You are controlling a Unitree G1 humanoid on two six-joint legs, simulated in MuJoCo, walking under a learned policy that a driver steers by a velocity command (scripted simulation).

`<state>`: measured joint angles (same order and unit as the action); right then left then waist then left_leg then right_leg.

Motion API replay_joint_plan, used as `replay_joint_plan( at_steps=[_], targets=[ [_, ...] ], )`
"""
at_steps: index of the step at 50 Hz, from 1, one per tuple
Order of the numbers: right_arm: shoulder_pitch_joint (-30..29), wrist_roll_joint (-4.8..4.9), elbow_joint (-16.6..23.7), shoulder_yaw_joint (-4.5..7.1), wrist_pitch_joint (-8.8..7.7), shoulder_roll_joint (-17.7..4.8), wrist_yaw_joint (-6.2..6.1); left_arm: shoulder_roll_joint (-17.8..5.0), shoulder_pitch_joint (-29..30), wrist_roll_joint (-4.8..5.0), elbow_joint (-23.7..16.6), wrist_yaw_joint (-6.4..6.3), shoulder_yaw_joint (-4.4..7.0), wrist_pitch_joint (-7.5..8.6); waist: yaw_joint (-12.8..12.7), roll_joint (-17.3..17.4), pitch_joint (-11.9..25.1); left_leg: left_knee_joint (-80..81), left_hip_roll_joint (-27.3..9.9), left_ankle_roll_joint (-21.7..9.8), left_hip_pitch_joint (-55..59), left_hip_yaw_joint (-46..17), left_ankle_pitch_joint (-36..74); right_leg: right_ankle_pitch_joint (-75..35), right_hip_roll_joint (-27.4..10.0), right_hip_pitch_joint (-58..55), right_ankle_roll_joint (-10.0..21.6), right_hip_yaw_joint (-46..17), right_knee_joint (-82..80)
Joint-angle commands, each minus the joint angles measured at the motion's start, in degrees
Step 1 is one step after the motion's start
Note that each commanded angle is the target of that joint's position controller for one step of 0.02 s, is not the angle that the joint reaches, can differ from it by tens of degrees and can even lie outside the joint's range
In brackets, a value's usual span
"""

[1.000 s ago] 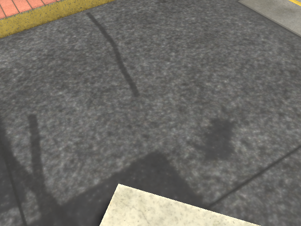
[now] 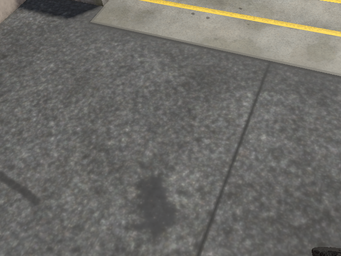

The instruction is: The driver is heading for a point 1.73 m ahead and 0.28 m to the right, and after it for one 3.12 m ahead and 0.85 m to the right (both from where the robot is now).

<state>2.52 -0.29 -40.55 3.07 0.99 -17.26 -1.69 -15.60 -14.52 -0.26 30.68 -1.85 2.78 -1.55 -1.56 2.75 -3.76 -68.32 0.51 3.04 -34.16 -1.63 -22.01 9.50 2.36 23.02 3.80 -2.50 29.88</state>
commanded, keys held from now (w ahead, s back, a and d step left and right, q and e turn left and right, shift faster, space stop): e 0.52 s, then no key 0.16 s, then w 0.32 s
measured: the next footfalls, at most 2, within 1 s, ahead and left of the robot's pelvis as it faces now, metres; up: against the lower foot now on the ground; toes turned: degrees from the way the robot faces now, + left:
left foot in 0.30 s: +0.08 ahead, +0.13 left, +0.00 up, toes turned -16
right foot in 0.76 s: +0.03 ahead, -0.07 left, +0.00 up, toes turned -24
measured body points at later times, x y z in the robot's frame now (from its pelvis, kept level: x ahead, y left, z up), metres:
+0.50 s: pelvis +0.01 +0.05 +0.01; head +0.05 +0.07 +0.45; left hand +0.25 +0.28 -0.10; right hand +0.10 -0.23 -0.08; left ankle +0.04 +0.14 -0.74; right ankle -0.04 -0.09 -0.63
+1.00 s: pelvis +0.07 +0.01 +0.01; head +0.06 -0.01 +0.46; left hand +0.22 +0.23 -0.09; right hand +0.08 -0.30 -0.10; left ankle +0.17 +0.11 -0.66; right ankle -0.01 -0.06 -0.74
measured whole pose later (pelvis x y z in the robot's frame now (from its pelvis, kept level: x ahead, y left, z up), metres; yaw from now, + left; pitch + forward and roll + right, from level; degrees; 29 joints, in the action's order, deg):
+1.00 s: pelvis +0.07 +0.01 +0.01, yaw -25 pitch +0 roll +0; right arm 13.2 0.7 -41.9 3.4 -3.4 -18.0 1.5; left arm -13.5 -23.9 -0.6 42.1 -0.4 1.2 3.3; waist -2.1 3.1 1.0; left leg -56.8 -2.5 0.0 -32.9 -0.4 -7.4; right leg 12.2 2.7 3.9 4.0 -0.3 15.8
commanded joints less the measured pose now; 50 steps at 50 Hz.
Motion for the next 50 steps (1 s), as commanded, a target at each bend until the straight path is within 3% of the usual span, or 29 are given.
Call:
replay_joint_plan(
  at_steps=[1,4,10,12,14,15,16,17,18,19,20,21,24,26,28,29,30,34,37,38,39,40,41,42,44,45,47,49,50],
  targets=[
    [-0.75,0.28,4.52,0.32,-0.95,-3.39,-0.28,-7.89,2.21,-0.01,-5.33,-1.39,1.77,0.91,1.54,-8.52,14.18,3.45,0.23,0.41,-3.39,-2.61,2.54,-17.98,-13.33,-16.22,11.15,-18.27,-8.65],
    [-2.35,0.39,5.45,-0.87,-0.8,-1.12,-0.14,-8.91,1.61,0.2,-4.76,-1.46,2.13,0.25,0.5,-10.26,13.5,12.96,1.44,0.21,0.5,-1.51,2.89,-14.75,-11.63,-16.02,10.41,-18.44,-8.63],
    [-2.21,0.95,6.71,-1.38,-1.1,-0.98,0.76,-9.2,3.59,0.31,-5.62,-0.72,2.28,-1.28,-0.38,-12.12,10.59,24.56,3.09,-1.46,7.71,-1.92,-0.13,-8.86,-10.67,-12.02,10.06,-24.92,-8.58],
    [-0.81,1.22,6.84,-1.33,-1.57,-0.96,1.27,-8.76,4.55,0.77,-5.72,-0.56,2.28,-1.71,0.11,-12.73,11.26,29.91,3.2,-2.31,10.26,-2.34,0.65,-11.16,-10.33,-12.96,9.39,-27.22,-7.51],
    [3.08,1.22,6.06,-1.1,-1.98,-0.82,1.74,-8.18,6.61,1.77,-5.81,-0.51,2.15,-2.07,2.53,-11.63,12.02,41.28,2.47,-3.98,17.76,-1.83,8.5,-10.28,-8.49,-10.51,7.33,-27.53,-5.09],
    [5.33,0.42,5.65,-0.47,-1.98,-2.56,1.76,-6.97,7.12,2.14,-6.04,-0.34,1.81,-2.02,3.24,-8.47,12.72,45.47,-1.86,-6.21,25.17,-4.5,15.05,-3.72,-6.13,-4.77,4.89,-25.51,-1.18],
    [4.15,-1.05,6.82,0.14,-1.51,-6.38,1.26,-3.61,4.35,2.01,-5.7,0.09,0.86,-1.8,0.82,5.56,12.15,48.52,-14.65,-11.6,32.0,-15.91,28.88,16.38,0.86,5.66,0.55,-15.85,13.42],
    [3.67,-2.78,7.06,0.8,-1.39,-7.88,1.26,-8.57,4.39,1.92,-6.0,0.24,2.31,-0.97,0.68,13.63,8.33,49.94,-23.02,-21.2,27.29,-26.02,40.26,28.53,6.5,14.79,-3.55,-7.3,25.8],
    [1.89,-2.39,8.61,0.35,-1.65,-5.45,0.84,-12.45,3.15,1.2,-4.01,0.28,3.59,-0.54,0.22,7.95,8.28,50.17,-23.79,-23.4,25.67,-24.95,36.92,25.37,2.25,14.99,-6.19,-7.39,36.78],
    [-0.23,-1.47,9.24,-0.67,-1.65,-2.22,0.31,-12.74,2.46,1.71,-2.18,0.29,3.83,-0.8,-0.73,3.96,6.73,49.9,-19.73,-20.98,24.68,-19.7,30.82,21.33,0.86,15.38,-7.34,-7.23,41.64],
    [-1.07,-0.64,9.93,-1.29,-1.5,-0.98,-0.31,-10.84,1.57,1.65,-1.01,0.03,3.31,-1.59,-1.26,1.96,5.49,50.1,-16.46,-18.34,24.64,-16.05,24.68,18.04,0.22,16.59,-8.05,-7.16,44.8],
    [-1.35,0.2,10.35,-1.67,-1.51,-0.57,-0.81,-9.76,0.92,1.36,-0.67,-0.06,2.92,-2.25,-0.68,1.2,4.47,50.16,-15.71,-17.77,24.61,-13.86,24.53,15.56,0.37,17.65,-8.76,-7.19,48.29],
    [1.8,-0.36,9.87,-1.93,-0.63,-1.01,-1.48,-6.67,4.13,2.62,-1.62,0.14,1.54,-2.62,1.46,2.9,4.68,50.8,-12.24,-16.95,28.55,-7.46,22.76,10.86,-0.25,18.76,-9.78,-2.76,44.03],
    [5.6,0.27,8.03,-1.23,1.25,-2.24,-1.62,-3.32,6.46,3.12,-2.19,0.06,0.11,-2.78,3.38,6.19,3.67,51.28,-9.39,-16.84,31.65,-3.45,16.26,13.59,0.15,18.01,-10.65,1.5,32.31],
    [7.93,0.55,7.23,-0.56,2.4,-3.44,-1.4,-2.02,8.94,2.51,-2.42,0.14,-0.76,-2.44,5.65,6.82,3.69,51.9,-10.05,-17.12,31.33,-4.22,9.23,17.65,-0.11,13.22,-10.26,3.82,21.52],
    [7.12,-0.04,8.13,-0.36,1.54,-4.48,-1.09,-3.63,8.95,1.27,-2.47,0.32,-0.58,-1.81,5.89,6.31,6.34,51.57,-14.94,-18.43,32.71,-8.47,14.29,13.07,-2.73,11.17,-9.38,1.86,22.36],
    [6.16,-0.26,8.27,-0.47,1.09,-4.4,-0.91,-3.59,7.84,0.89,-1.68,0.6,-0.56,-1.63,5.21,5.1,7.43,50.84,-16.05,-19.33,32.59,-8.38,17.18,13.59,-2.71,9.18,-8.74,2.42,20.31],
    [6.62,0.85,6.86,-0.31,1.12,-5.93,-0.15,-3.34,5.74,0.44,0.04,1.11,-0.85,-0.96,4.5,6.44,6.59,48.06,-15.86,-19.63,30.1,-6.89,27.22,12.58,-1.29,1.01,-5.18,5.25,6.69],
    [9.46,2.44,4.33,-0.32,0.46,-6.62,0.28,-3.32,-2.02,0.19,3.63,2.04,-0.58,-0.24,0.82,4.85,7.63,47.94,-13.72,-16.48,20.31,-5.93,6.99,4.12,0.26,-16.72,-0.04,6.64,-8.19],
    [7.74,1.41,4.43,-1.24,-0.57,-4.02,0.9,-4.84,-7.3,0.42,5.15,1.92,0.02,-0.17,-1.65,0.62,8.52,41.87,-10.87,-13.11,9.9,-2.91,-2.8,6.76,-4.61,-28.04,2.48,-0.64,-8.09],
    [4.74,0.56,6.69,-2.61,-1.96,0.79,1.48,-9.37,-11.64,0.04,5.76,1.67,1.3,-0.05,-3.23,-11.95,9.01,27.4,-2.08,-7.47,-2.68,7.01,-6.8,24.4,-14.78,-32.55,8.75,-17.47,-13.61],
    [1.32,1.45,8.13,-1.58,-2.7,-3.11,1.52,-11.36,-12.8,0.05,5.08,1.78,2.21,1.26,-6.0,-13.04,5.12,15.14,-0.31,-5.46,-9.9,3.1,-13.38,36.06,-22.92,-27.82,15.69,-32.76,-22.02],
    [2.85,2.39,7.48,-0.12,-3.16,-6.03,1.75,-8.83,-9.38,0.01,5.03,1.38,1.44,2.73,-3.61,-10.26,0.71,7.86,-2.27,-4.66,-12.86,-0.57,-9.68,36.83,-22.76,-25.1,16.11,-32.66,-22.91],
    [5.28,2.18,6.22,0.23,-3.53,-6.32,2.14,-6.67,-6.92,0.25,4.99,1.14,0.78,3.93,-1.61,-9.45,-0.71,6.29,-3.16,-4.54,-13.04,-1.63,-5.33,32.36,-20.48,-23.58,14.22,-28.25,-22.95],
    [7.05,0.94,4.65,1.06,-4.34,-6.21,2.43,-4.95,-4.78,0.53,5.65,1.16,0.27,5.06,0.02,-7.88,-1.18,7.45,-4.37,-4.24,-11.65,-1.84,2.5,22.6,-16.6,-22.27,11.18,-20.5,-23.62],
    [7.14,1.12,4.19,1.34,-4.67,-5.87,2.56,-4.37,-4.54,0.45,5.99,1.05,0.04,5.55,0.19,-7.93,-0.95,7.87,-3.77,-3.95,-10.03,-0.69,6.46,17.9,-14.74,-20.75,10.51,-16.88,-23.78],
    [8.79,0.65,2.52,1.09,-5.39,-4.14,3.07,-4.71,-5.09,-0.24,6.68,1.09,0.12,6.3,0.59,-8.06,2.62,8.54,-2.57,-2.85,-3.26,1.95,14.68,10.63,-12.17,-17.67,10.52,-10.57,-23.72],
    [6.81,0.96,2.66,0.7,-5.69,-2.87,3.46,-5.13,-4.76,-0.45,6.85,1.43,0.28,6.25,0.12,-8.88,1.42,12.1,-2.55,-2.26,-0.22,2.78,18.56,7.13,-11.39,-14.25,10.48,-7.74,-23.83],
    [6.46,1.09,2.52,0.97,-5.99,-3.13,3.8,-6.06,-6.08,-0.91,7.43,1.58,0.53,6.6,-0.22,-8.76,1.4,10.4,-3.49,-2.67,-0.69,1.42,21.28,4.67,-13.49,-15.44,10.86,-9.08,-23.05]
  ],
)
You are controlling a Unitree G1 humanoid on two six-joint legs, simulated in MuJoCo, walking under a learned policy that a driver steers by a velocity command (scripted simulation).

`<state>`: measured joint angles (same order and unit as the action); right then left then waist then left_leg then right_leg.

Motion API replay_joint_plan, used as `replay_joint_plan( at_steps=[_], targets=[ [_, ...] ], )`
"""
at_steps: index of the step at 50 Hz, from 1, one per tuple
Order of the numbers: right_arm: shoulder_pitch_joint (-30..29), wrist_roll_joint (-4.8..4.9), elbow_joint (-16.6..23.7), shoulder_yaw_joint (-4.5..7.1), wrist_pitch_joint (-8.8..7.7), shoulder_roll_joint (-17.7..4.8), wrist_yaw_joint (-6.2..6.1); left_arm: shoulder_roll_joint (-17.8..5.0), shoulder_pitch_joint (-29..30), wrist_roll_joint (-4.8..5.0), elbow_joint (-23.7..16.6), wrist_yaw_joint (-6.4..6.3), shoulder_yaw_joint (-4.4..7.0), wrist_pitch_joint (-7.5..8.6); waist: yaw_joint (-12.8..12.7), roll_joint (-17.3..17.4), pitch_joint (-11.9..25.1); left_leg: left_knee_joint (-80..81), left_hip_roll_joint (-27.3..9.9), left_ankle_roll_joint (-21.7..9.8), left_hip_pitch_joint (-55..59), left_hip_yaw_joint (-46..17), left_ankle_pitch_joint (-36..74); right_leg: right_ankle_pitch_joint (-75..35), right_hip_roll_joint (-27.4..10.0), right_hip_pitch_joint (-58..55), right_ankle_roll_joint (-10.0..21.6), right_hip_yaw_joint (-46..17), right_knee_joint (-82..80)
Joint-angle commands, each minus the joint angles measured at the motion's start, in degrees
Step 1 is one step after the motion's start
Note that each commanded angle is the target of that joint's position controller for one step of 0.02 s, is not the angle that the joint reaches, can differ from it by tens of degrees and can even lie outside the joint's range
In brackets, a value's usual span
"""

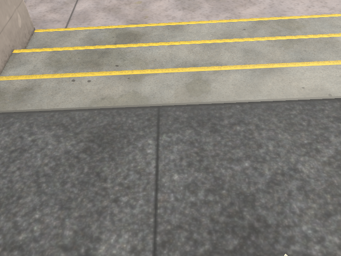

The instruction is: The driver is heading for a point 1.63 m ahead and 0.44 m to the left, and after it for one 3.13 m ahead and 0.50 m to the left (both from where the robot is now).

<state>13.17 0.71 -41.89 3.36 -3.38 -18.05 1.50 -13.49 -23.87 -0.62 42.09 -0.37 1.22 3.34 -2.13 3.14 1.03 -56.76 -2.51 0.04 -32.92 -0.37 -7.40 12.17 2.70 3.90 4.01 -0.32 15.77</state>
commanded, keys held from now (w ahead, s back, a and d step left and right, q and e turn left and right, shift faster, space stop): w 1.00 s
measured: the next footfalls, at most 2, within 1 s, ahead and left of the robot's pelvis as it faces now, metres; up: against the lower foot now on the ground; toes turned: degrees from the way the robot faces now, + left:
left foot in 0.42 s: +0.37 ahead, +0.29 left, -0.16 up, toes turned +6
right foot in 0.86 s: +0.70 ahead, +0.04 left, -0.16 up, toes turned +0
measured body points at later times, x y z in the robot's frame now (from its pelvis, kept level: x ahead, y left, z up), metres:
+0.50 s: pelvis +0.28 +0.15 -0.18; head +0.33 +0.18 +0.26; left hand +0.25 +0.44 -0.32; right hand +0.44 -0.10 -0.29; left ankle +0.33 +0.28 -0.91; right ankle +0.05 -0.07 -0.64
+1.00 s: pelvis +0.59 +0.13 -0.18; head +0.61 +0.11 +0.27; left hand +0.72 +0.40 -0.27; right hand +0.66 -0.15 -0.32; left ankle +0.46 +0.27 -0.81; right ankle +0.66 +0.04 -0.91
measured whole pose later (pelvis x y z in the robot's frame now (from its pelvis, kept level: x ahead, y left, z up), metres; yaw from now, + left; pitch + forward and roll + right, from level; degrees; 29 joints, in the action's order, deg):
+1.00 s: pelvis +0.59 +0.13 -0.18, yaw +1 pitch +2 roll +0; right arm 15.9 1.4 -49.9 3.2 -3.8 -17.0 0.6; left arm -14.5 -12.4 0.0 41.1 1.6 3.3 4.5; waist 0.0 2.0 -1.0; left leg -69.1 -1.4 -2.4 -21.3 -2.0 -21.5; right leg 9.7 1.4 23.4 3.5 2.6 31.2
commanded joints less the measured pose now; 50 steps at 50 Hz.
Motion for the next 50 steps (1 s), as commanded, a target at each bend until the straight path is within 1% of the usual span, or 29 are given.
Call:
replay_joint_plan(
  at_steps=[1,4,8,14,18,20,21,22,23,24,25,26,27,29,30,31,32,33,34,36,38,41,43,44,45,46,47,48,50],
  targets=[
    [-6.51,0.62,4.66,1.48,-1.5,-4.29,0.56,-9.17,1.94,-0.43,-4.06,0.32,2.12,2.13,-0.09,-7.94,-4.5,0.61,-0.71,0.26,-7.47,-0.74,7.94,3.26,-14.36,0.36,11.11,-12.2,-8.93],
    [-11.24,1.04,7.03,1.78,-1.94,-4.47,0.83,-10.46,-3.67,0.38,-1.2,-0.29,2.69,2.91,-1.57,-8.4,-7.72,4.65,-3.62,-0.65,-20.46,-6.75,8.28,1.82,-19.31,-10.15,11.06,-16.35,-5.71],
    [-9.41,-0.19,7.26,1.32,-0.97,-3.21,2.8,-11.38,-1.89,0.89,-0.31,-2.26,2.89,2.35,-0.32,-7.31,-6.84,13.59,-5.28,-1.03,-17.12,-7.78,16.52,-0.26,-17.59,-5.83,8.29,-10.85,0.5],
    [-11.33,0.47,6.92,-0.01,-0.28,-1.69,5.6,-13.32,-2.65,1.44,-1.4,-2.74,3.38,-0.08,-3.84,-4.63,-7.73,22.46,-5.01,-1.43,-6.54,-4.76,23.15,6.31,-15.6,2.56,5.27,-8.67,10.74],
    [-8.18,0.86,4.11,-0.06,-0.57,-2.72,3.95,-12.64,-4.64,1.71,-0.32,-3.49,3.48,-1.43,-4.8,-4.36,-6.85,33.16,-7.33,0.45,-1.13,-5.12,29.84,2.68,-14.4,-3.43,1.06,-6.51,23.36],
    [2.65,0.35,-1.09,1.47,-1.22,-5.57,2.79,-11.56,-4.85,1.52,0.37,-2.65,3.15,-1.53,-0.6,-2.66,-1.39,37.03,-4.23,0.7,13.29,-0.78,32.17,-5.44,-11.8,-2.27,-0.09,-5.19,39.3],
    [13.61,-0.37,-4.49,2.66,-1.5,-8.08,2.19,-10.87,-3.88,1.91,1.4,-1.81,2.87,-1.07,6.0,-0.71,4.35,36.72,-2.91,0.39,32.11,3.07,34.87,-6.18,-8.46,6.75,-2.48,-2.38,55.14],
    [18.62,-1.81,-6.29,2.44,-1.61,-10.03,1.99,-5.08,-8.69,1.98,4.17,-1.35,2.15,-0.33,7.41,8.78,8.74,26.43,-8.97,-3.4,50.53,-3.22,43.78,32.49,-1.99,26.09,-6.69,-1.94,81.98],
    [22.91,-2.36,-6.35,2.65,-1.76,-15.29,2.8,-1.41,-17.82,2.48,4.3,-0.1,0.63,1.25,5.03,23.18,17.75,8.8,-16.31,-8.99,66.59,-11.03,67.07,39.61,0.32,42.32,-7.46,-12.31,101.39],
    [26.39,-0.58,-7.13,3.9,-0.19,-15.24,3.13,-5.7,-17.61,4.92,2.3,-0.04,0.78,2.85,8.31,20.98,26.99,18.93,-21.64,-16.6,67.61,-24.53,42.83,34.13,1.47,46.78,-8.4,-13.41,105.45],
    [24.38,-0.2,-8.97,4.37,1.06,-15.91,2.19,-6.17,-9.66,6.36,-1.34,-1.32,0.89,3.21,7.51,13.87,24.0,31.56,-24.95,-17.68,59.66,-32.6,15.19,26.77,-1.17,51.21,-8.53,-8.49,105.57],
    [15.89,-0.5,-7.45,2.66,1.23,-10.69,0.55,-7.2,-1.15,5.5,-3.71,-2.69,0.83,2.63,6.42,3.9,16.49,39.03,-23.39,-16.15,49.58,-32.62,1.01,18.77,-5.25,53.59,-7.5,-2.76,101.47],
    [9.94,-0.68,-6.28,1.72,0.2,-10.32,-0.43,-7.7,2.51,5.23,-5.86,-3.31,0.84,2.17,4.36,7.09,11.61,39.86,-26.65,-19.13,40.22,-34.79,4.95,15.2,-7.07,53.11,-7.08,-1.77,101.84],
    [7.92,-1.19,-8.04,-0.18,-1.81,-4.34,-0.25,-5.52,6.47,2.61,-6.42,-2.89,0.4,0.58,3.06,1.98,5.62,37.11,-23.98,-17.85,26.09,-25.2,12.31,18.91,-10.41,48.91,-3.93,-5.05,97.07],
    [7.2,-0.93,-9.36,-0.97,-2.44,-1.19,-0.34,-3.12,9.48,2.92,-7.61,-2.05,-0.13,0.43,1.91,2.42,1.6,37.91,-20.55,-14.25,22.97,-20.53,6.33,15.65,-12.4,51.63,-1.52,-7.48,88.79],
    [2.34,-0.6,-8.2,-1.61,-2.91,-0.4,-0.62,-4.54,12.41,3.44,-9.01,-1.46,0.43,0.37,-0.76,3.11,-5.34,43.66,-14.28,-10.63,15.5,-12.37,2.99,6.18,-13.15,49.13,-1.68,-6.99,67.4],
    [0.62,-1.72,-7.33,-0.96,-3.11,-2.45,-1.41,-4.87,13.47,2.03,-8.97,-1.36,0.6,0.42,-0.42,4.77,-7.49,48.34,-8.92,-9.81,8.0,-4.59,2.68,-2.45,-11.15,40.17,-3.14,-2.79,52.77],
    [-0.03,-2.04,-6.85,-0.84,-3.38,-3.41,-2.19,-3.94,12.77,0.31,-8.04,-0.9,0.62,0.9,-0.8,4.14,-6.07,47.96,-5.72,-9.4,5.38,-0.48,5.16,-13.01,-10.25,31.34,-3.99,-1.47,41.9],
    [1.12,-1.62,-6.92,-0.56,-3.55,-4.5,-2.64,-2.89,11.69,-0.02,-7.12,-0.23,0.63,1.17,-0.86,4.35,-4.02,48.91,-5.93,-9.91,6.56,0.5,8.57,-17.52,-8.88,25.46,-5.25,-0.55,35.23],
    [3.88,0.71,-7.68,1.04,-3.37,-8.22,-3.09,-2.14,13.81,1.31,-7.6,0.84,0.4,1.24,0.22,2.31,-4.31,51.95,-10.55,-11.11,15.84,-2.3,10.96,-17.27,-8.57,25.09,-5.65,-1.8,26.02],
    [6.92,1.86,-9.05,1.6,-2.01,-7.57,-3.14,-2.51,18.25,1.66,-8.16,1.29,0.64,1.48,2.77,-0.82,-6.77,50.72,-12.37,-10.19,26.23,-2.36,10.41,-17.2,-7.79,29.96,-3.58,-1.24,18.21],
    [10.79,1.04,-9.87,2.28,0.56,-7.31,-2.53,-3.31,20.31,1.17,-8.85,2.25,1.72,1.67,3.82,-2.05,-6.07,44.07,-13.26,-8.79,33.7,-1.95,14.49,-11.78,-5.86,28.72,-0.64,1.1,15.21],
    [9.0,0.42,-8.93,2.24,1.61,-6.77,-2.03,-7.16,9.24,0.82,-5.57,2.03,4.08,1.03,-2.04,-0.76,1.16,27.97,-9.11,-6.92,32.48,1.21,30.62,-6.91,-1.81,13.48,1.86,4.48,15.8],
    [8.56,-0.69,-7.38,1.05,1.69,-3.96,-1.99,-11.31,-1.02,0.77,-3.41,1.6,5.54,0.72,-5.79,-5.97,9.06,9.92,-5.3,-4.64,21.96,4.11,19.75,-9.92,-8.99,-3.5,4.75,-4.43,17.42],
    [16.41,-0.95,-6.32,-1.45,0.52,4.27,-1.31,-17.85,-4.74,0.79,-2.06,2.09,6.73,1.05,-1.66,-22.09,17.01,-13.51,5.9,-1.06,0.27,1.98,-17.44,6.2,-23.23,-21.56,15.01,-35.14,8.04],
    [12.76,0.26,-7.08,-0.25,-0.78,-1.08,-0.84,-12.5,-4.92,1.24,-2.27,2.24,5.5,1.4,-3.74,-17.92,18.12,-21.33,5.1,-1.69,-7.04,-6.69,-23.96,14.42,-23.63,-22.46,14.16,-44.9,0.57],
    [6.2,1.88,-4.73,0.9,-1.66,-5.26,-0.44,-10.29,0.34,0.86,-2.98,2.06,4.68,1.74,-3.46,-14.27,9.44,-22.97,2.24,-2.83,-11.43,-6.19,-19.96,11.98,-22.47,-15.73,11.49,-36.36,0.68],
    [1.92,1.66,-3.33,0.83,-2.14,-5.13,-0.69,-9.08,4.88,0.71,-3.65,1.91,4.21,1.76,-1.88,-8.05,5.6,-19.6,-0.88,-3.5,-9.76,-5.12,-14.56,4.93,-20.35,-7.73,10.14,-29.11,0.36],
    [0.77,0.3,-2.66,1.09,-1.81,-3.91,-0.79,-6.72,9.25,0.15,-3.64,1.64,3.67,2.25,1.65,-7.49,3.11,-12.99,-4.6,-3.41,-3.56,-5.4,-9.27,-4.62,-17.04,2.56,9.26,-20.68,-2.21]
  ],
)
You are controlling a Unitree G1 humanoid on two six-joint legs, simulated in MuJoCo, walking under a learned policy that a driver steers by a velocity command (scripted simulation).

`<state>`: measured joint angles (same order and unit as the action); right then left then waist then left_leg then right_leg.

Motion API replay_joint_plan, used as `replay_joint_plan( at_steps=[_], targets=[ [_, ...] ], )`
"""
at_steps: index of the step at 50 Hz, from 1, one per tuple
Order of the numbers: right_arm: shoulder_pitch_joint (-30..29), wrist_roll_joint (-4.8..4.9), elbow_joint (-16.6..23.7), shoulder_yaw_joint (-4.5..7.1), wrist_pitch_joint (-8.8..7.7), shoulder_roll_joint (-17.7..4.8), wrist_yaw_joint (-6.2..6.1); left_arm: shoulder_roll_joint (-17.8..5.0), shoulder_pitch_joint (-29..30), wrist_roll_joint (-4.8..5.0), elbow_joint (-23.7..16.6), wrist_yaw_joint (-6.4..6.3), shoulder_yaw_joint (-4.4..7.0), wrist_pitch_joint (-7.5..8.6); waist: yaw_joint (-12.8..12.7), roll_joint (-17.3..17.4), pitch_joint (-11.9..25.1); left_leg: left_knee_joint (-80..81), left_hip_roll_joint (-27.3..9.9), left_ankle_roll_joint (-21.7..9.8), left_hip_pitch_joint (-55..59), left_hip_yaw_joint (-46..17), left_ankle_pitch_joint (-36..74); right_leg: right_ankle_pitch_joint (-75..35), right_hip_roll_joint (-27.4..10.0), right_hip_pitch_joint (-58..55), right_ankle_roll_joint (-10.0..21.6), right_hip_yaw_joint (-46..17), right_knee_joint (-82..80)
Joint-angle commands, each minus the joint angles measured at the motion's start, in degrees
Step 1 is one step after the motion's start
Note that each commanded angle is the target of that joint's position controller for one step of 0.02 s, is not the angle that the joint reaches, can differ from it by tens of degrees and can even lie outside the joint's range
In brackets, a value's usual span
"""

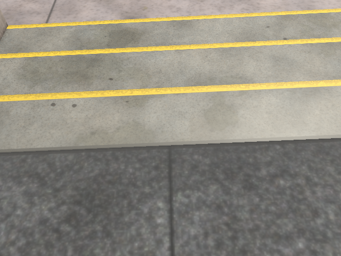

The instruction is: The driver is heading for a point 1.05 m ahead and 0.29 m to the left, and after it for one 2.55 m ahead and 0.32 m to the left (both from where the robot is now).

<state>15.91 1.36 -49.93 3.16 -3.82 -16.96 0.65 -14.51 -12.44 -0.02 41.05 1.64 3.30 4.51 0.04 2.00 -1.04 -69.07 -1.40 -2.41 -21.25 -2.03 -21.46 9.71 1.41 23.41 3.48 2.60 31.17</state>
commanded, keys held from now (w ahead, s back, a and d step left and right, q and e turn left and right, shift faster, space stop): w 0.92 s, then w+q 0.08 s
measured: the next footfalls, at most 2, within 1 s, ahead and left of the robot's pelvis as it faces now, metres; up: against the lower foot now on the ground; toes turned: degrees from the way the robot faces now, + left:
left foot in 0.40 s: +0.40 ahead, +0.16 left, +0.00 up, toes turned +1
right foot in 0.96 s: +0.72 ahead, -0.06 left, +0.00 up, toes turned -1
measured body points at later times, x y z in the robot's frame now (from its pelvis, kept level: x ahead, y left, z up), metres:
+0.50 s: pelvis +0.28 +0.07 +0.00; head +0.32 +0.08 +0.45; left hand +0.32 +0.35 -0.14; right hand +0.45 -0.19 -0.10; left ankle +0.36 +0.16 -0.73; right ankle +0.13 -0.08 -0.65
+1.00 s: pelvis +0.56 +0.04 -0.01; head +0.60 +0.03 +0.44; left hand +0.79 +0.27 -0.09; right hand +0.53 -0.24 -0.15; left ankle +0.37 +0.16 -0.70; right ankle +0.68 -0.06 -0.73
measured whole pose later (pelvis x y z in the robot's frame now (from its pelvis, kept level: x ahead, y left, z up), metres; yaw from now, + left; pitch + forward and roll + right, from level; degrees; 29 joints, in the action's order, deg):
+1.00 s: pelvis +0.56 +0.04 -0.01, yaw +1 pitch +2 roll +1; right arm 22.8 0.5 -54.6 3.2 -2.5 -15.6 -0.5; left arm -13.6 -0.1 0.1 43.5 2.2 2.4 5.8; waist 4.0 0.3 -2.0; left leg -36.2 0.8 -1.6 -1.8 -0.7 -28.3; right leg 4.7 -0.3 28.2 2.8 2.6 30.9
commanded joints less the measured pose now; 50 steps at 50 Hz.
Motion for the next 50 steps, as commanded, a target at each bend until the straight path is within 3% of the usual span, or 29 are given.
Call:
replay_joint_plan(
  at_steps=[1,3,6,10,14,17,18,19,20,21,22,23,24,25,26,27,29,31,33,37,40,43,45,46,47,48,49,50],
  targets=[
    [-0.88,-0.25,5.1,1.26,-0.85,-4.23,0.02,-5.17,-1.5,-0.51,-2.25,-0.63,1.48,1.35,0.49,-7.0,5.18,1.28,-6.13,-0.63,-13.32,-3.64,5.9,-2.88,-14.77,-15.35,9.91,-21.49,-19.29],
    [-0.87,-0.52,5.0,1.13,0.02,-3.05,-0.36,-5.97,-2.11,0.0,-1.08,-1.05,1.67,2.02,1.35,-5.96,3.81,5.55,-6.37,0.53,-13.49,-2.77,7.28,-6.26,-14.49,-13.57,10.59,-18.16,-21.68],
    [-6.67,-1.61,6.78,0.67,0.41,-2.09,-0.66,-7.8,-4.55,0.29,0.84,-1.62,2.22,1.99,-0.07,-3.59,1.21,15.39,-6.58,2.6,-18.04,-1.9,13.94,-10.16,-14.33,-14.6,10.88,-13.88,-23.73],
    [-13.5,-1.14,8.53,0.21,-0.15,-0.93,0.05,-8.57,-6.97,0.99,3.1,-2.13,2.34,1.39,-2.56,-5.04,-0.36,29.21,-4.63,3.44,-15.91,-0.1,25.11,-9.45,-11.87,-15.84,8.61,-7.9,-23.86],
    [-18.88,-0.48,10.47,0.17,-0.72,-1.35,0.93,-9.12,-10.06,1.23,5.75,-2.02,2.59,0.72,-4.62,-5.64,-2.22,36.08,-3.06,2.59,-14.07,0.79,25.75,-7.79,-13.57,-19.1,7.88,-7.38,-21.65],
    [-18.84,-0.48,11.21,0.56,-1.3,-2.83,1.7,-10.06,-9.82,1.44,7.11,-2.24,3.06,0.09,-3.55,-6.48,-2.75,39.19,-2.48,-0.15,-12.97,0.86,20.21,-10.95,-16.18,-23.65,6.8,-8.5,-18.36],
    [-16.95,-0.51,10.8,0.9,-1.45,-3.67,1.79,-10.39,-9.19,1.4,7.34,-2.31,3.17,-0.2,-2.26,-6.9,-1.67,39.88,-1.61,-1.07,-9.94,1.8,18.1,-15.79,-16.25,-24.73,6.13,-8.34,-15.91],
    [-11.89,-0.67,9.41,1.64,-1.59,-4.7,1.7,-10.59,-7.88,1.44,7.34,-2.39,3.17,-0.56,0.84,-6.91,1.06,41.22,0.2,-2.27,-2.81,3.73,17.26,-24.57,-14.82,-24.45,4.97,-6.75,-10.07],
    [-2.46,-0.73,6.46,3.05,-1.63,-7.18,1.23,-9.08,-7.84,1.15,7.37,-2.47,2.55,-0.83,4.78,-5.68,6.81,40.47,0.95,-3.95,10.14,4.25,17.73,-28.84,-11.72,-20.78,3.43,-4.35,0.98],
    [7.83,-1.25,4.81,4.23,-1.47,-11.92,0.63,-5.92,-8.91,-0.28,6.01,-2.61,1.13,-0.89,7.7,2.99,15.86,39.83,-10.65,-7.72,27.0,-9.66,18.08,-12.43,-7.62,-9.29,0.95,-1.07,20.71],
    [9.05,-1.46,3.87,4.54,-1.4,-14.48,1.24,0.05,-16.16,0.6,5.81,-2.1,-0.51,0.27,3.4,18.32,21.5,49.23,-20.31,-16.39,42.22,-37.57,2.11,22.18,2.48,11.83,-2.13,-4.72,37.29],
    [7.65,-0.78,4.42,3.03,-1.48,-8.6,1.39,-6.28,-12.24,1.85,6.58,-1.91,0.81,1.25,5.63,10.91,17.95,52.88,-19.27,-14.6,40.1,-38.68,-4.72,22.78,-0.51,18.2,-1.43,-10.84,43.29],
    [3.53,-0.77,5.11,2.29,-1.65,-6.35,1.28,-8.93,-6.48,2.54,4.84,-1.77,1.51,1.89,5.23,7.25,10.74,53.25,-17.62,-12.19,33.39,-30.29,-1.49,17.23,-3.23,20.95,-0.5,-9.7,43.31],
    [-0.3,-1.11,5.83,2.0,-1.72,-5.63,1.26,-8.23,-3.51,1.99,4.32,-2.13,1.38,2.07,3.57,2.01,7.15,54.01,-15.69,-11.09,26.04,-24.21,5.62,11.94,-6.22,18.92,-0.45,-8.15,40.88],
    [-2.49,-1.54,6.07,1.7,-1.85,-4.29,1.32,-7.76,-2.08,0.94,4.14,-2.32,1.58,1.91,2.24,0.88,4.35,55.42,-13.81,-10.82,20.48,-19.91,11.7,8.5,-7.94,17.17,-0.69,-7.92,37.44],
    [-3.29,-2.11,5.98,1.36,-2.08,-3.35,1.24,-6.98,-2.74,0.75,4.13,-2.22,1.62,1.48,0.7,2.3,4.27,56.73,-12.55,-10.38,17.35,-17.13,15.75,6.18,-9.25,13.91,-0.85,-8.29,35.56],
    [-2.65,-1.76,5.18,1.39,-2.56,-3.31,1.13,-5.19,-4.0,0.73,4.65,-2.26,1.4,0.46,-0.43,2.42,3.98,58.88,-11.42,-10.97,15.23,-13.12,21.42,4.65,-9.69,12.1,-1.66,-7.6,32.44],
    [-1.27,-1.42,4.07,1.76,-2.73,-4.78,0.71,-4.56,-1.41,0.39,3.76,-2.4,1.27,-0.22,-0.38,1.18,2.16,60.33,-11.41,-11.47,14.61,-10.2,26.45,1.5,-9.97,14.75,-2.9,-6.91,27.91],
    [0.71,-1.26,3.04,1.9,-2.3,-5.57,0.12,-4.15,2.23,0.1,2.62,-2.36,1.12,-0.26,0.57,0.49,0.9,61.07,-10.84,-11.09,15.85,-7.75,29.23,-3.9,-9.86,17.57,-3.88,-6.32,21.71],
    [3.64,-0.84,1.42,1.67,-1.66,-6.03,-0.56,-2.58,9.72,0.42,0.93,-1.46,0.34,0.31,2.98,1.29,-1.07,62.16,-8.05,-8.71,15.61,-2.48,27.4,-15.31,-7.78,14.63,-3.82,-3.99,7.66],
    [6.99,-0.55,-0.43,1.64,-1.14,-6.44,-0.68,-2.54,14.94,0.88,-0.55,-0.56,-0.02,0.66,4.84,1.23,-2.82,61.7,-9.28,-8.77,18.84,-2.3,25.4,-16.96,-6.39,14.12,-3.44,-3.08,1.91],
    [8.61,-0.48,-1.89,1.87,-0.22,-6.97,-0.97,-3.15,18.38,1.01,-2.18,0.56,-0.13,1.19,5.04,1.26,-3.89,58.96,-12.14,-8.62,25.05,-3.05,28.53,-13.16,-5.67,15.86,-1.94,-3.37,-1.44],
    [8.06,-0.34,-2.21,2.2,0.32,-7.64,-1.31,-4.42,17.3,0.99,-2.23,1.06,0.2,1.44,3.43,2.07,-2.8,55.75,-13.3,-7.73,28.1,-3.15,34.65,-8.7,-4.72,13.34,-0.45,-2.93,-2.86],
    [7.11,-0.39,-2.03,2.39,0.53,-8.27,-1.43,-5.61,14.62,0.92,-1.56,1.07,0.68,1.49,1.68,3.02,-0.9,52.6,-13.08,-7.12,28.58,-2.76,42.78,-6.51,-3.29,8.72,0.49,-1.83,-3.07],
    [6.25,-0.37,-1.89,2.36,0.85,-8.32,-1.45,-7.19,9.13,0.72,-0.02,0.84,1.6,1.57,-1.6,3.3,2.53,45.99,-11.61,-6.27,27.15,-2.09,51.47,-6.49,-1.47,-0.28,1.79,-0.43,-4.27],
    [5.54,-0.66,-1.28,1.75,1.05,-7.07,-1.45,-9.99,-0.67,0.42,2.83,0.3,2.97,1.59,-6.13,2.2,8.79,34.77,-8.58,-4.68,20.93,-0.68,50.77,-8.82,-2.61,-15.46,3.87,-1.62,-3.6],
    [8.78,-1.46,0.29,0.37,0.55,-3.08,-1.2,-14.85,-9.75,-0.9,4.33,-0.3,4.14,1.6,-7.01,-5.89,18.21,14.41,-2.59,-1.68,1.32,1.64,31.14,-8.05,-16.34,-39.01,9.78,-18.78,-1.48],
    [13.56,-1.01,-0.57,-1.09,-0.46,1.51,-0.95,-14.42,-12.04,-0.11,5.22,-0.08,3.87,1.32,-5.64,-17.1,25.13,0.01,5.06,0.12,-13.81,-2.24,-11.79,1.83,-25.77,-49.5,14.92,-40.3,-9.03]
  ],
)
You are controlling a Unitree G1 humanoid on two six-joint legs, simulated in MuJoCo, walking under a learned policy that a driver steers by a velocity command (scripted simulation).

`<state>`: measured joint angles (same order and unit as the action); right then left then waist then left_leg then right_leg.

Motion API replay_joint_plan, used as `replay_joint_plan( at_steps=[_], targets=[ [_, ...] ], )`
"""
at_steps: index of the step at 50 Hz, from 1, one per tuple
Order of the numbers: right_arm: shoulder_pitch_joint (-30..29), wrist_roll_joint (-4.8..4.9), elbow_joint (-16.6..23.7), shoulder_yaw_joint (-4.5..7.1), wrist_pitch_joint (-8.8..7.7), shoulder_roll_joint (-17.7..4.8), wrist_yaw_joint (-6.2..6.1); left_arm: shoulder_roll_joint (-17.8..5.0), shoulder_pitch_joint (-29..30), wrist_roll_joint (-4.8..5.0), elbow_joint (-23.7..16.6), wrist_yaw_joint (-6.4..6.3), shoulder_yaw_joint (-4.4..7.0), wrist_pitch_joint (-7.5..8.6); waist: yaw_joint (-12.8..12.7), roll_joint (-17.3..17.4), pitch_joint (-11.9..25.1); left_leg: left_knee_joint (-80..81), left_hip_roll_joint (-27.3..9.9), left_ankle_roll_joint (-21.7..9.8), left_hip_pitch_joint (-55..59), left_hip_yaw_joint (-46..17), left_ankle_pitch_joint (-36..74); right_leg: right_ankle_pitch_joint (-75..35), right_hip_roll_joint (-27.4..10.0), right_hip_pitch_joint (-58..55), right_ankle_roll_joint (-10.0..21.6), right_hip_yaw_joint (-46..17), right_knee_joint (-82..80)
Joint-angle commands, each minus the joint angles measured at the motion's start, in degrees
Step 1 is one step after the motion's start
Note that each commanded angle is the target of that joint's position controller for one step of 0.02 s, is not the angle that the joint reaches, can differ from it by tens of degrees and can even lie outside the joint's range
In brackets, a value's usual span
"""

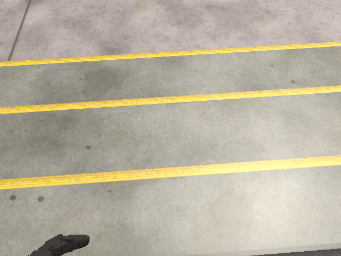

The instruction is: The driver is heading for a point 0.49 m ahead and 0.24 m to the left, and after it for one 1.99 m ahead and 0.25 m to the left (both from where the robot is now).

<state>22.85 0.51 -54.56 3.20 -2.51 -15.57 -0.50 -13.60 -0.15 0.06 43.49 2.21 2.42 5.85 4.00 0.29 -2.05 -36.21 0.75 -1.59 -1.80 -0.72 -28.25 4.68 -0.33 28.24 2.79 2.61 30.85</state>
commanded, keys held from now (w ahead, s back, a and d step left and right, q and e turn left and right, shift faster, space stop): w+q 0.62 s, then q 0.26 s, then e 0.12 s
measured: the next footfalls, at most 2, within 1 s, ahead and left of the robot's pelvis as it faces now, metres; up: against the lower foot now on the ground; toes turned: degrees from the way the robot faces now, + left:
left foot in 0.52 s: +0.41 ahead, +0.17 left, +0.00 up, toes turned +19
right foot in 0.96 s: +0.68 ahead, +0.09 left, +0.00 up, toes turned +34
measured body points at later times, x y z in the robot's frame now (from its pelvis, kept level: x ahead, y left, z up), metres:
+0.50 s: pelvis +0.26 +0.03 +0.00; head +0.29 +0.05 +0.45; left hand +0.21 +0.31 -0.14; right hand +0.51 -0.15 -0.10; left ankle +0.37 +0.16 -0.71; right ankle +0.12 -0.10 -0.72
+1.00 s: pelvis +0.49 +0.10 +0.00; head +0.52 +0.12 +0.45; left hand +0.54 +0.42 -0.08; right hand +0.72 -0.10 -0.11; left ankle +0.37 +0.15 -0.71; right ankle +0.65 +0.07 -0.72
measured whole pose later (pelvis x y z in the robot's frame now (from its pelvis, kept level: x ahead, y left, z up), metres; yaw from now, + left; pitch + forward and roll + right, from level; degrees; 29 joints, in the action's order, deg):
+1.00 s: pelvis +0.49 +0.10 +0.00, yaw +31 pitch +2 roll +0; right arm 15.3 -0.1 -41.6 4.8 0.6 -16.8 -2.6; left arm -14.2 -3.3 -2.2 42.2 1.0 2.9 4.7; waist 2.0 0.0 -1.4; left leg -38.9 7.6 -2.9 -12.1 -10.0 -26.4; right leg 3.5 2.2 26.3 1.0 -1.7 29.2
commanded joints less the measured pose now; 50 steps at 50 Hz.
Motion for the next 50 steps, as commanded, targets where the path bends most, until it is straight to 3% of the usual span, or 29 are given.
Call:
replay_joint_plan(
  at_steps=[1,2,3,4,5,7,10,15,20,23,24,25,26,27,28,29,30,31,32,33,35,37,40,43,44,47,48,49,50],
  targets=[
    [1.25,1.59,4.44,0.8,-2.46,-7.05,0.3,-10.41,-22.71,0.27,2.6,-0.95,3.4,-0.06,-11.27,-9.71,20.03,-38.08,-0.08,-1.41,-38.42,-8.47,-4.47,12.86,-22.04,-49.26,12.73,-37.74,-11.67],
    [-3.34,2.51,6.18,1.41,-2.76,-8.74,0.19,-8.97,-17.62,0.45,2.05,-1.28,2.81,-0.02,-9.9,-7.72,11.55,-37.21,-2.89,-1.76,-40.24,-6.69,1.36,10.68,-20.63,-40.09,10.29,-29.02,-13.73],
    [-5.56,1.99,6.45,1.49,-2.72,-8.09,-0.14,-7.47,-13.76,0.09,1.87,-1.3,2.34,0.16,-8.1,-4.4,7.33,-34.52,-5.38,-1.55,-38.05,-5.67,6.34,7.4,-18.4,-31.98,9.02,-23.23,-16.17],
    [-5.16,1.55,6.14,1.87,-2.13,-7.13,-0.32,-5.74,-11.28,-0.3,1.91,-1.14,1.89,0.48,-6.21,-4.58,4.53,-32.03,-6.96,-1.29,-35.44,-5.81,9.51,4.48,-16.25,-26.29,8.04,-18.14,-18.39],
    [-3.27,1.6,5.58,1.93,-1.29,-5.59,-0.26,-4.96,-10.09,-0.84,2.22,-0.99,1.77,0.76,-4.56,-6.15,4.04,-30.97,-8.04,-1.06,-32.02,-6.08,11.52,3.26,-14.94,-22.59,7.51,-14.72,-20.18],
    [-2.16,1.68,5.35,1.85,0.2,-3.25,-0.24,-4.99,-9.38,-0.88,3.15,-0.89,1.96,1.34,-3.32,-5.73,2.43,-29.98,-8.48,-0.43,-30.96,-5.71,13.5,0.1,-14.16,-18.67,7.94,-9.58,-22.87],
    [-5.98,1.12,7.27,2.14,1.12,-3.21,-0.4,-6.91,-10.34,-1.19,4.66,-1.62,2.6,1.59,-3.32,-4.07,-0.12,-24.74,-8.68,0.59,-36.24,-6.88,20.65,-4.41,-14.06,-18.66,8.03,-3.93,-24.43],
    [-13.79,0.49,10.0,1.45,0.35,-1.83,1.24,-8.82,-12.15,-0.89,5.82,-3.01,2.99,0.8,-5.7,-2.71,-1.84,-9.01,-7.78,0.65,-35.98,-2.26,32.9,-8.32,-12.67,-21.65,6.22,4.52,-24.72],
    [-21.75,0.49,14.77,0.74,0.63,-1.23,2.89,-10.8,-17.25,0.37,7.82,-3.4,3.8,-1.27,-8.35,-1.91,-4.45,-1.87,-6.79,-1.2,-39.95,1.62,28.03,-14.76,-16.36,-32.34,6.06,7.31,-20.76],
    [-20.04,0.51,16.44,1.65,1.09,-3.11,3.65,-12.83,-15.73,1.29,7.26,-3.67,4.46,-2.54,-5.48,-4.2,-1.38,-0.67,-2.82,-3.97,-33.03,6.04,19.65,-36.65,-17.02,-35.55,4.39,9.64,-12.37],
    [-16.43,0.63,16.09,2.5,1.34,-4.57,3.64,-13.64,-14.84,1.62,6.92,-3.82,4.68,-2.95,-3.05,-5.26,1.19,-0.95,-0.61,-5.24,-27.55,7.62,16.85,-45.14,-16.73,-35.47,3.75,10.2,-6.35],
    [-9.15,0.9,14.59,3.87,1.51,-6.92,3.42,-14.16,-13.62,1.91,6.57,-3.82,4.72,-3.3,1.28,-4.92,5.11,1.41,1.78,-6.95,-17.68,8.4,17.47,-47.43,-15.27,-33.12,2.55,11.19,3.53],
    [0.36,1.07,12.18,5.92,1.82,-10.73,2.45,-13.42,-13.16,1.73,6.1,-3.83,4.32,-3.14,6.01,-2.14,9.92,5.38,2.13,-9.42,-1.59,4.82,20.64,-37.73,-12.71,-23.63,0.14,11.8,18.11],
    [2.69,1.44,11.32,7.17,1.89,-17.18,1.32,-5.7,-17.43,-1.06,3.63,-3.22,2.1,-2.22,1.58,12.5,13.85,6.86,-12.32,-17.4,17.64,-21.2,19.6,10.53,-4.06,0.55,-3.37,10.51,39.54],
    [2.34,0.9,13.68,6.07,0.67,-16.03,1.95,-5.27,-16.77,0.08,1.89,-2.38,1.2,0.28,0.91,11.34,23.06,17.45,-20.73,-25.34,25.59,-47.45,9.66,31.19,3.23,12.43,-3.92,-3.98,50.42],
    [1.54,0.43,13.29,4.8,-0.11,-11.56,2.4,-9.43,-9.44,2.51,0.25,-1.79,2.33,1.83,3.44,5.05,17.35,20.27,-19.28,-21.34,22.39,-41.21,11.31,26.63,-0.23,17.99,-2.55,-7.98,50.86],
    [-1.36,0.58,13.28,4.25,-0.69,-9.69,2.44,-9.16,-7.74,2.73,-0.62,-1.8,2.21,2.59,1.55,2.98,10.97,19.98,-17.02,-18.97,14.73,-33.03,15.09,21.47,-2.68,18.39,-1.52,-7.47,46.54],
    [-5.55,0.68,14.0,3.66,-0.93,-7.83,2.37,-9.07,-7.83,1.3,0.12,-2.31,2.42,2.72,-1.12,-0.55,7.08,20.07,-14.28,-16.89,6.4,-26.6,20.76,17.54,-4.99,15.14,-1.71,-7.31,41.41],
    [-8.78,0.1,15.22,2.95,-1.05,-6.19,2.03,-9.75,-8.56,0.28,0.47,-2.65,2.97,2.13,-3.2,-0.24,4.71,20.8,-12.33,-15.76,0.04,-21.99,30.18,14.78,-6.17,11.05,-2.43,-7.17,38.21],
    [-9.91,-0.54,16.03,3.0,-1.04,-6.77,1.63,-10.07,-9.63,-0.03,0.35,-2.68,3.24,1.28,-4.59,1.67,4.45,20.84,-11.76,-16.01,-4.34,-20.01,39.18,14.23,-6.32,7.48,-3.6,-7.12,37.08],
    [-9.65,-0.35,16.13,3.31,-0.94,-7.85,0.85,-8.72,-10.33,-0.72,-0.03,-2.97,3.18,-0.13,-5.65,0.82,4.23,19.74,-9.79,-15.28,-8.93,-14.56,52.23,13.23,-5.59,4.9,-5.77,-5.74,31.84],
    [-8.09,-0.12,15.78,3.86,-0.4,-9.47,-0.07,-6.9,-7.68,-0.99,-1.36,-3.38,2.65,-1.01,-5.18,1.39,4.14,18.34,-7.23,-13.72,-11.49,-11.17,58.04,8.25,-3.26,4.33,-6.99,-4.26,23.93],
    [-6.81,0.4,15.67,3.94,1.31,-9.41,-1.13,-5.33,-3.4,-0.76,-2.93,-3.12,1.89,-1.47,-3.47,4.63,6.18,15.6,-4.24,-10.19,-13.01,-9.46,54.68,-2.41,0.15,-0.13,-7.03,-3.99,11.34],
    [-5.71,0.43,15.68,3.93,2.82,-9.34,-1.89,-6.22,0.73,-0.44,-5.13,-2.15,2.02,-1.62,-1.92,5.88,7.27,12.77,-4.67,-8.24,-11.41,-13.43,47.57,-6.64,2.24,-2.01,-6.35,-5.06,4.58],
    [-5.74,0.31,15.89,3.93,3.14,-9.21,-2.04,-6.48,0.65,-0.57,-5.62,-2.05,2.18,-1.71,-2.07,6.41,7.67,11.16,-4.58,-8.04,-11.07,-14.88,46.45,-6.04,2.94,-3.46,-6.24,-5.38,3.81],
    [-8.68,0.04,16.71,2.67,2.85,-6.07,-2.41,-8.44,-4.9,-1.11,-4.19,-1.35,2.8,-0.82,-4.87,7.12,7.96,5.28,-6.61,-7.2,-7.1,-17.36,43.82,-6.36,0.58,-7.22,-3.37,-5.8,-2.09],
    [-8.79,-0.07,16.68,2.06,2.4,-4.46,-2.28,-8.49,-7.34,-1.92,-3.69,-1.23,2.75,-0.18,-6.22,5.5,9.05,1.02,-4.17,-5.36,-7.37,-15.98,42.31,-16.47,-1.15,-13.08,-1.35,-6.14,-6.97],
    [-4.24,-1.54,16.84,1.0,1.96,-1.2,-2.18,-10.34,-8.5,-3.13,-4.18,-1.21,2.63,0.13,-4.13,-2.7,14.37,-8.9,0.58,-2.71,-11.33,-13.1,26.5,-37.46,-9.81,-24.11,2.5,-15.44,-5.45],
    [6.24,-1.12,14.29,0.73,2.37,-0.72,-1.88,-8.02,-8.2,-4.04,-3.22,-0.94,1.71,-0.41,0.07,-15.42,18.33,-19.21,5.04,1.23,-18.58,-10.92,-7.02,-43.53,-19.27,-31.64,13.63,-29.72,-5.24]
  ],
)
Keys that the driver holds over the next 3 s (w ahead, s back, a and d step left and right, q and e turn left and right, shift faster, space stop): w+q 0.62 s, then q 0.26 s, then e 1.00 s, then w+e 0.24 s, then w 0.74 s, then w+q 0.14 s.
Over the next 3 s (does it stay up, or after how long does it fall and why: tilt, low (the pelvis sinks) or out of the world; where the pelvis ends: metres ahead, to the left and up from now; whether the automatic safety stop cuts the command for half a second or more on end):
stays up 0.96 -0.04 -0.10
